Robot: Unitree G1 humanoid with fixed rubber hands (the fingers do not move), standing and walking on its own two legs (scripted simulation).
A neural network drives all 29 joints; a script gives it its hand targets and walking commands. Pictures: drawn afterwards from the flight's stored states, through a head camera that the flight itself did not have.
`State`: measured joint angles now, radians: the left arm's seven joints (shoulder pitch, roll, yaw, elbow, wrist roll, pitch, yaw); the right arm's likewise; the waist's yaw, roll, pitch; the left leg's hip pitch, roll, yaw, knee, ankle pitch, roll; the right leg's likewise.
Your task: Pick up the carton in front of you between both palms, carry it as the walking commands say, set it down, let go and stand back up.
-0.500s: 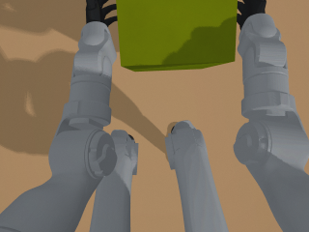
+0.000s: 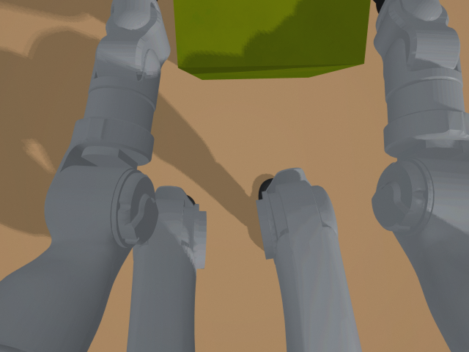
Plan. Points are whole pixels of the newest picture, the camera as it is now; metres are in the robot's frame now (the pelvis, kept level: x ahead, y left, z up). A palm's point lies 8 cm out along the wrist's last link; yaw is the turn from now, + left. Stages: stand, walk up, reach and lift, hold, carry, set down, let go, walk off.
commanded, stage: set down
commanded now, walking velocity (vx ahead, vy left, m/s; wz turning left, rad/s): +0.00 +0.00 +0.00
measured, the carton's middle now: (261, 0) +0.55 -0.11 -0.25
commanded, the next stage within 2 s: none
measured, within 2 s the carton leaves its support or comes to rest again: rests again in 0.18 s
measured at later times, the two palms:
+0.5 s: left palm (141, 4) +0.55 +0.05 -0.19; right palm (385, 8) +0.50 -0.26 -0.19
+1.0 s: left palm (134, 11) +0.55 +0.06 -0.21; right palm (383, 17) +0.49 -0.27 -0.21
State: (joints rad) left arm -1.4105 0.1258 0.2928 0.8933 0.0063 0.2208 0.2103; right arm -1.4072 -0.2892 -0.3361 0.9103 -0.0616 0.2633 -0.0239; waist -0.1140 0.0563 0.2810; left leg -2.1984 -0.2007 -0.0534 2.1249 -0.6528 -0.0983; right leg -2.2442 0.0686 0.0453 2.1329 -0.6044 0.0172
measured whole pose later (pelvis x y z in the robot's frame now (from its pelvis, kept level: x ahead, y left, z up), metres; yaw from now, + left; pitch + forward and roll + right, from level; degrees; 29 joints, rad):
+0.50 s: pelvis -0.01 +0.01 -0.01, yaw -1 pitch +36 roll +1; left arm -1.50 0.16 0.30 1.01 0.03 0.19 0.15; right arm -1.45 -0.33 -0.37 0.99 -0.10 0.24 0.08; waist -0.12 0.08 0.41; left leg -2.18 -0.19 -0.03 2.19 -0.64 -0.07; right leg -2.21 0.04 0.03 2.18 -0.60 0.02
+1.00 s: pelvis -0.01 +0.01 -0.02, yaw -1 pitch +32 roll +1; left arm -1.55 0.24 0.22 1.08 -0.02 0.14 0.12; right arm -1.52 -0.39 -0.38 1.14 -0.07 0.11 0.05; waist -0.11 0.04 0.52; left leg -2.14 -0.16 -0.02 2.23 -0.65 -0.07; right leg -2.18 0.02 0.02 2.22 -0.60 0.01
